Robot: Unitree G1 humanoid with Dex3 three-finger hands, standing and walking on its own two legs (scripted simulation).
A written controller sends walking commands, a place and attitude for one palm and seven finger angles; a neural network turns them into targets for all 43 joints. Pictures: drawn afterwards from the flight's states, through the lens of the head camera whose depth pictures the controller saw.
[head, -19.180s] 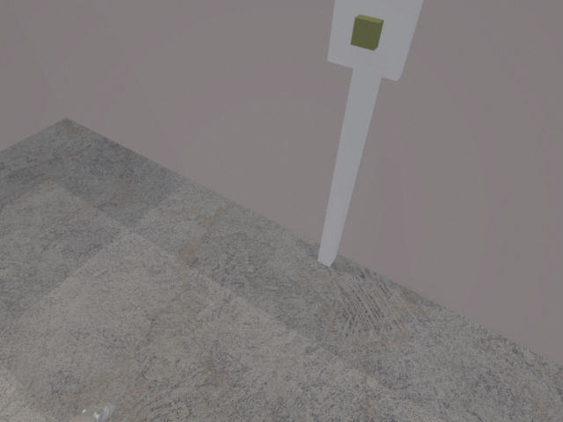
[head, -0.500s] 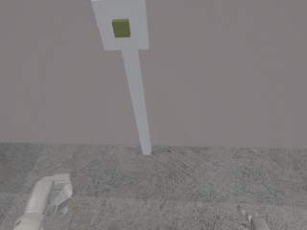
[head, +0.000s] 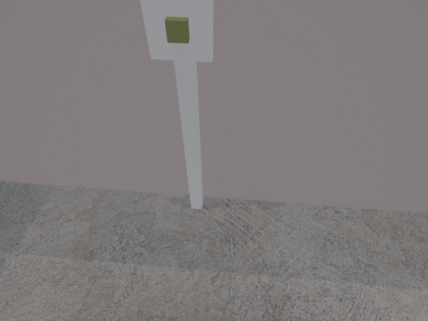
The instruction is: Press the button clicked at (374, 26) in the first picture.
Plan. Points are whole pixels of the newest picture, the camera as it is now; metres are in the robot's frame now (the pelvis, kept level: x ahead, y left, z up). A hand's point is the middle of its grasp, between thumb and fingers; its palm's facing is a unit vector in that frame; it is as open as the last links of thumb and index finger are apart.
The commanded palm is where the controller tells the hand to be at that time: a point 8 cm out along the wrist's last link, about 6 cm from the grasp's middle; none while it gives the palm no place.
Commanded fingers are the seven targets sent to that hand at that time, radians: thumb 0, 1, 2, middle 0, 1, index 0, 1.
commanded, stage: let the arm hang, fingers relaxed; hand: left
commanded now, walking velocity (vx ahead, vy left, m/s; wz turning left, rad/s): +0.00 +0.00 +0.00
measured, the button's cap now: (177, 29) +0.75 +0.14 +0.20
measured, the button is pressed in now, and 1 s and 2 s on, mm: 0 0 0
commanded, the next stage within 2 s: stand and wait in 0.48 s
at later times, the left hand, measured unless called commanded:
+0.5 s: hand out of the picture +0.09 +0.21 -0.15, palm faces -0.01 -0.96 -0.29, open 7.3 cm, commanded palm none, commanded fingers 0.00 0.90 0.90 -0.20 -0.30 -0.20 -0.30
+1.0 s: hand out of the picture +0.11 +0.20 -0.15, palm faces -0.03 -0.94 -0.33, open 7.4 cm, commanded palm none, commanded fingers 0.00 0.90 0.90 -0.20 -0.30 -0.20 -0.30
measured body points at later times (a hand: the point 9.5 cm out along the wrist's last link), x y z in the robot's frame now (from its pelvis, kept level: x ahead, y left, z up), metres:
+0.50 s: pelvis +0.03 -0.01 +0.01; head +0.04 -0.02 +0.46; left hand +0.09 +0.26 -0.13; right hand +0.08 -0.28 -0.14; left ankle +0.08 +0.11 -0.73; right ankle -0.01 -0.11 -0.73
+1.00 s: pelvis +0.05 -0.03 +0.01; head +0.07 -0.04 +0.46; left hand +0.11 +0.25 -0.12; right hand +0.10 -0.31 -0.14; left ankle +0.08 +0.11 -0.73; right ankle -0.01 -0.11 -0.73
